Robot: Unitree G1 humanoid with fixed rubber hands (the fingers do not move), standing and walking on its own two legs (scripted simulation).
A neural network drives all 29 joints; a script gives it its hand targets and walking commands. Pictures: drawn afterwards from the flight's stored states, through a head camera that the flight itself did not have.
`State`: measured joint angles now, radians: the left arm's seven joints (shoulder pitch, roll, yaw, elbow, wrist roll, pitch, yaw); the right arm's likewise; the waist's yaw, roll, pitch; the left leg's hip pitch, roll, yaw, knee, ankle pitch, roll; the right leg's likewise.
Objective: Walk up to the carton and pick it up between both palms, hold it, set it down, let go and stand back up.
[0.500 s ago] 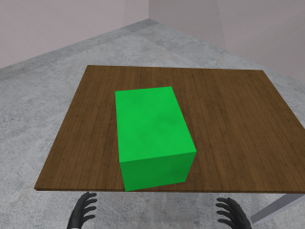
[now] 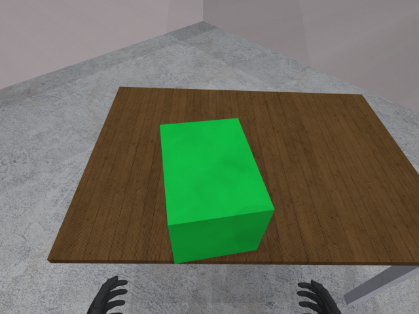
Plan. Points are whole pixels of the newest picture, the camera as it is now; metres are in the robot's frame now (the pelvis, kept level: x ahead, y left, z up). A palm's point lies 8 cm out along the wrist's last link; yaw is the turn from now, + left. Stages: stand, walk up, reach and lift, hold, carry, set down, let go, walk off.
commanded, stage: let go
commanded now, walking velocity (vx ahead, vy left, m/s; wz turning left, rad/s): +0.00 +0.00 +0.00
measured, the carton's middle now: (208, 187) +0.44 +0.03 -0.07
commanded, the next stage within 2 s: stand in 0.46 s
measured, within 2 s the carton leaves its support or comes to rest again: neither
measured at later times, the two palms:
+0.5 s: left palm (93, 313) +0.15 +0.23 -0.09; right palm out of the picture +0.14 -0.21 -0.09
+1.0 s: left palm out of the picture +0.00 +0.26 -0.14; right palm out of the picture +0.00 -0.22 -0.13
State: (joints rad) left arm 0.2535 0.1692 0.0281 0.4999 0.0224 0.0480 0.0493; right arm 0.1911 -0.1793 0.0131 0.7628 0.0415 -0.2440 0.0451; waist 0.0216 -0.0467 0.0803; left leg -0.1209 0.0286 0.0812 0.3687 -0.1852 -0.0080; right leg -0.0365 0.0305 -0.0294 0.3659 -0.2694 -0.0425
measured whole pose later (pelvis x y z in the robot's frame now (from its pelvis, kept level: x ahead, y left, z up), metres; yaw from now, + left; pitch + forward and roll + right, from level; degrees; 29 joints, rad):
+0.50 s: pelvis +0.00 +0.01 +0.00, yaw -1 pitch -4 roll +0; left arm 0.19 0.19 0.02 0.55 0.01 0.13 0.00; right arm 0.17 -0.17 -0.01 0.78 -0.03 -0.20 0.02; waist 0.01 -0.02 0.09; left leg -0.11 0.02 0.10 0.38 -0.19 0.00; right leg -0.03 0.02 -0.02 0.37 -0.27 -0.03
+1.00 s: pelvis -0.02 +0.03 +0.00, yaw +2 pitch -5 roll -1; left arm 0.36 0.20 -0.01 0.92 0.01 -0.02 0.03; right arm 0.37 -0.20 0.01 0.92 0.00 -0.02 -0.04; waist -0.01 0.01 0.01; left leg -0.18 0.02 0.06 0.47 -0.21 0.03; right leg -0.05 0.02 -0.06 0.40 -0.26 -0.01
